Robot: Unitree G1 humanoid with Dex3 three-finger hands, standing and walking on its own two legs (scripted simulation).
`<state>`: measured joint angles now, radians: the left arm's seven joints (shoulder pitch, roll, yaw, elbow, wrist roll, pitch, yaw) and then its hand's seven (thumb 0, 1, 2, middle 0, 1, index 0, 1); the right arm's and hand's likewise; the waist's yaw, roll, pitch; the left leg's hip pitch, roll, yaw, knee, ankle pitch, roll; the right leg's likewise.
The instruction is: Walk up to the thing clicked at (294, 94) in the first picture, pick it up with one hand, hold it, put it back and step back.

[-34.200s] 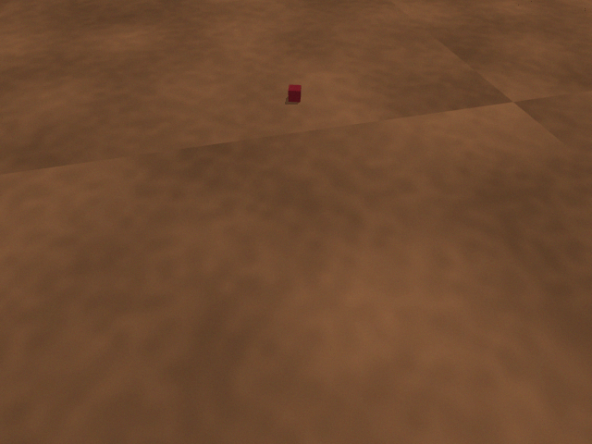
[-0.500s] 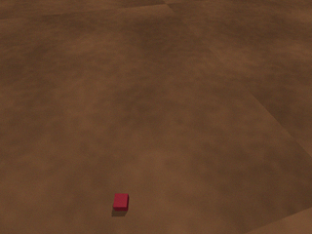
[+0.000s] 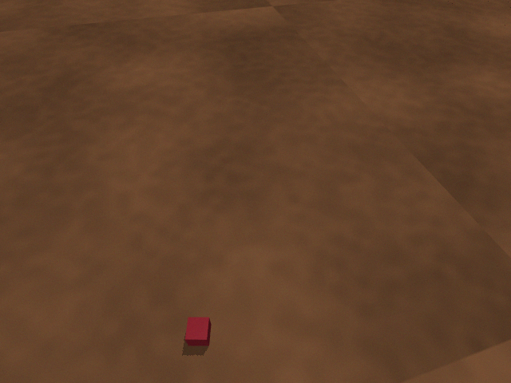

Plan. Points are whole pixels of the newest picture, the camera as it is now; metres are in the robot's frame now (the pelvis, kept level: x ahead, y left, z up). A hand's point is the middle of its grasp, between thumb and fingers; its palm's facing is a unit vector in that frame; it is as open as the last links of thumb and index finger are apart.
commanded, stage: stand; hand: left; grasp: from above
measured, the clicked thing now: (198, 331) +0.42 +0.22 -0.74
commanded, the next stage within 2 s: step back in 0.34 s
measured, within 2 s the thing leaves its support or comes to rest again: neither
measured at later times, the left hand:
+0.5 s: hand out of the picture +0.07 +0.27 -0.17, palm faces +0.02 -0.93 -0.36, open 7.4 cm
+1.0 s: hand out of the picture -0.03 +0.29 -0.18, palm faces -0.10 -0.91 -0.39, open 7.4 cm
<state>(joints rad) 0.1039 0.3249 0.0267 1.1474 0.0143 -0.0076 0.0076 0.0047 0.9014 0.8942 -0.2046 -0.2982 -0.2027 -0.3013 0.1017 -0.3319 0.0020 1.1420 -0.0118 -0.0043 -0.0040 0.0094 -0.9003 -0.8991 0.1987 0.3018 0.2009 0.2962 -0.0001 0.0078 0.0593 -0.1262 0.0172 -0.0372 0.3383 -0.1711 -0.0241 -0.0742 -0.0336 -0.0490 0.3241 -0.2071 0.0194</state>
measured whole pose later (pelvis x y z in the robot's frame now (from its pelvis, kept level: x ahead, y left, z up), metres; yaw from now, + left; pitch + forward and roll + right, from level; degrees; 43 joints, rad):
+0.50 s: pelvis -0.03 +0.01 -0.01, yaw +1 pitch -2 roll -1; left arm 0.08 0.35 0.06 1.04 -0.01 0.02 0.01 0.00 0.90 0.89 -0.21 -0.30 -0.20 -0.30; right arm 0.07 -0.38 -0.03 1.05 0.01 0.03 0.01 0.01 -0.90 -0.90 0.20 0.30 0.20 0.30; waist -0.02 0.02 0.14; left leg -0.29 0.01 -0.05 0.56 -0.22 0.01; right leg -0.20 -0.04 -0.06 0.49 -0.25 0.01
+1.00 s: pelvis -0.13 +0.02 -0.03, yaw -5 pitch -1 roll +0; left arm 0.15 0.38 0.08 0.91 0.01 0.04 0.00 0.00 0.90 0.89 -0.20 -0.30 -0.20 -0.30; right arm 0.10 -0.37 -0.03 0.85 -0.02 0.04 0.00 0.01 -0.90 -0.90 0.20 0.30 0.20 0.30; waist -0.01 0.00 0.19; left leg -0.45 0.03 0.04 0.65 -0.18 0.02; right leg -0.23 0.03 0.05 0.68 -0.43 -0.01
